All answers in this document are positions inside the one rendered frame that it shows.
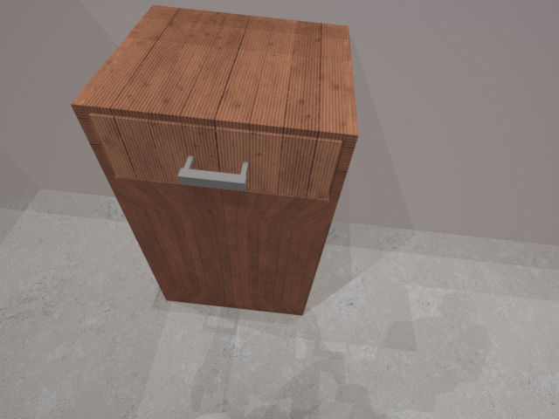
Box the handle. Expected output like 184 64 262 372
177 156 248 191

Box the drawer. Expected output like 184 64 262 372
89 113 342 199

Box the cabinet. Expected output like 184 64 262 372
71 5 358 316

